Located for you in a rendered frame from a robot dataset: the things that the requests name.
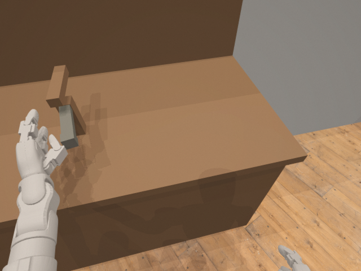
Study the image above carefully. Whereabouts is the robot right hand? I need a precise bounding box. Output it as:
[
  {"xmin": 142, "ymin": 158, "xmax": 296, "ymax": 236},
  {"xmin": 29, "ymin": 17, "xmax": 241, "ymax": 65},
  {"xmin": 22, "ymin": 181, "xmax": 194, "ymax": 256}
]
[{"xmin": 278, "ymin": 245, "xmax": 311, "ymax": 271}]

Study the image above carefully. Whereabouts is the robot left forearm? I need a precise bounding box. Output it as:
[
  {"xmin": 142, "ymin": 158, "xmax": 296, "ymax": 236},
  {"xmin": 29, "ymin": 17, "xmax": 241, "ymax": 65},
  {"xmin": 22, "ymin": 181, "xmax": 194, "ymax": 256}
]
[{"xmin": 2, "ymin": 174, "xmax": 60, "ymax": 271}]

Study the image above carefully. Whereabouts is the tap lever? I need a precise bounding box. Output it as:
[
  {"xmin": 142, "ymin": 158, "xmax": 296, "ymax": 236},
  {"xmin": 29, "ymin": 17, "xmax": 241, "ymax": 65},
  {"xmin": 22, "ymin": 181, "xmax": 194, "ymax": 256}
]
[{"xmin": 59, "ymin": 105, "xmax": 79, "ymax": 149}]

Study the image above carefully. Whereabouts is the counter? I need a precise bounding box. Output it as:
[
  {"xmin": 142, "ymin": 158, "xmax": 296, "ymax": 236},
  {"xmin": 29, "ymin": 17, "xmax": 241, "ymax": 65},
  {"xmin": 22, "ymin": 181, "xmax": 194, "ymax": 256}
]
[{"xmin": 0, "ymin": 0, "xmax": 308, "ymax": 271}]

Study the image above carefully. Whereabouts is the robot left hand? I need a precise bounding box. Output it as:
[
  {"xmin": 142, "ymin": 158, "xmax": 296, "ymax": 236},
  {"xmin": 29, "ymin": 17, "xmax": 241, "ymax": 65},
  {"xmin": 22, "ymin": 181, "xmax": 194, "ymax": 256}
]
[{"xmin": 16, "ymin": 109, "xmax": 68, "ymax": 180}]

